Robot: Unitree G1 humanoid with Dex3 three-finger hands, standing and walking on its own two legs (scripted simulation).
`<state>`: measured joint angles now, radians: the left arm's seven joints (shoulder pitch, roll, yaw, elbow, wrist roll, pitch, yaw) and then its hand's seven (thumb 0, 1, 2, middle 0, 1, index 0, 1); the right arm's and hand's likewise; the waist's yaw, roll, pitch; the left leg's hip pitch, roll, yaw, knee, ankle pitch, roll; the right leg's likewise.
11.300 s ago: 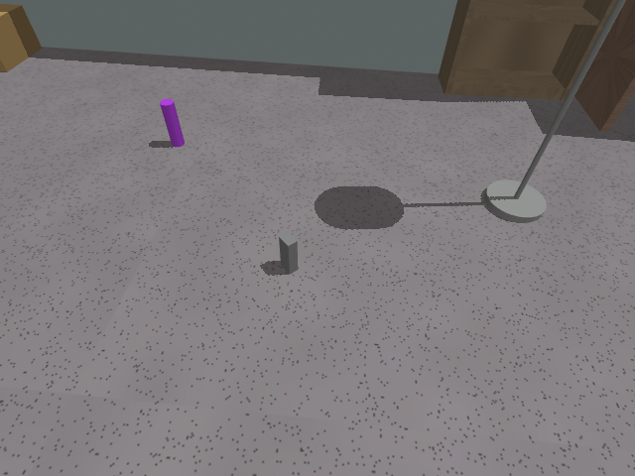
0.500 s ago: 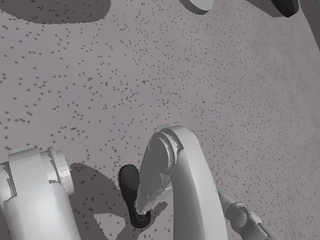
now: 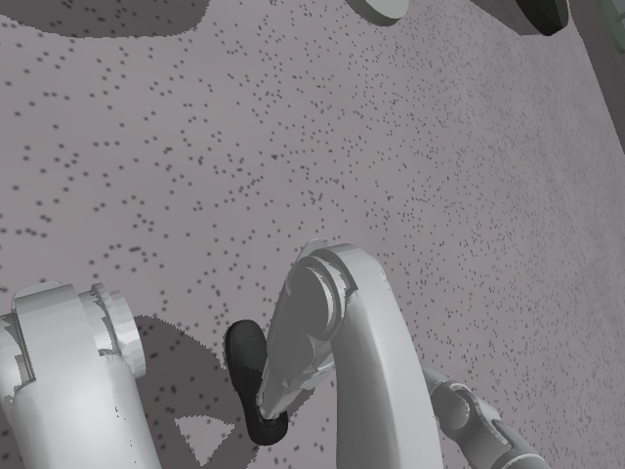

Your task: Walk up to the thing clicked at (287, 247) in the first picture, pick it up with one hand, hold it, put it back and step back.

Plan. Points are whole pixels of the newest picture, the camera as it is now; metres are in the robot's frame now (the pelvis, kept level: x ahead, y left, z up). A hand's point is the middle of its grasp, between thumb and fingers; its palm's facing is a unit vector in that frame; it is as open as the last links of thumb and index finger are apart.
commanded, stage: rest palm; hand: left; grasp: from the side
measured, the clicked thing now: out of the picture +0.45 +0.31 -0.20
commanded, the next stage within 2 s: close in 0.40 s
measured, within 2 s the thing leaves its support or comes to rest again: neither
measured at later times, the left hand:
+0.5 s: hand out of the picture +0.41 +0.29 -0.18, palm faces +0.41 -0.91 -0.02, open 16.1 cm
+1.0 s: hand out of the picture +0.42 +0.31 -0.18, palm faces +0.43 -0.90 -0.02, open 9.5 cm
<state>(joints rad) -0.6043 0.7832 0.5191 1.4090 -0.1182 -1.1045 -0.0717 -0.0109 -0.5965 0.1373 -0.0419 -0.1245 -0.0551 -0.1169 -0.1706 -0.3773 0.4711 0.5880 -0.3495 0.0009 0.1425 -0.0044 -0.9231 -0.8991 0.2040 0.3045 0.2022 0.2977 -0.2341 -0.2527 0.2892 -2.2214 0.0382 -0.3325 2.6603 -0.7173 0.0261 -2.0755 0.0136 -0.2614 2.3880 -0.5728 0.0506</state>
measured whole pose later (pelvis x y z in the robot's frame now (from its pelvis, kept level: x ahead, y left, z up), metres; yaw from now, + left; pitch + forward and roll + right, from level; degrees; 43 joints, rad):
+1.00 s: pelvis +0.00 +0.00 +0.00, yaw -2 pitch +12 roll -18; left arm -0.66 0.88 0.53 1.49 -0.10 -1.12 0.01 0.00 0.15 0.57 -0.56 -0.62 -0.60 -0.61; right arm -0.19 -0.38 0.52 0.57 -0.37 0.02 0.14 -0.01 -0.88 -0.89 0.20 0.30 0.20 0.30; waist -0.25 -0.28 0.32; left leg -2.21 0.05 -0.36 2.67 -0.73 0.03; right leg -2.07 0.03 -0.28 2.37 -0.56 0.06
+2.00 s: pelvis +0.00 +0.00 +0.00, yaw -2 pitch +12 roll -18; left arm -0.63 0.86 0.56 1.43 -0.12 -1.11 -0.02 -0.02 -0.34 0.95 -0.69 -0.99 -0.74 -1.00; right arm -0.20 -0.38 0.52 0.56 -0.36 0.03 0.13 -0.01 -0.88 -0.89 0.20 0.30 0.20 0.30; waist -0.25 -0.29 0.33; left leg -2.21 0.04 -0.37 2.67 -0.73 0.02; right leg -2.07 0.03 -0.29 2.38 -0.56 0.05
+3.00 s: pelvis +0.02 -0.01 +0.04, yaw +6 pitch +27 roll -12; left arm -0.48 0.54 0.43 0.84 -0.15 -0.71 -0.12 -0.03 -0.59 1.11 -0.74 -1.17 -0.80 -1.21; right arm -0.01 -0.32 0.17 0.62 -0.14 0.05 0.11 0.00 -0.89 -0.89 0.20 0.30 0.20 0.30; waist -0.11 -0.06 0.00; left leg -2.25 0.03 -0.18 2.47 -0.71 0.02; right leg -2.15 -0.04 -0.15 2.32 -0.64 0.01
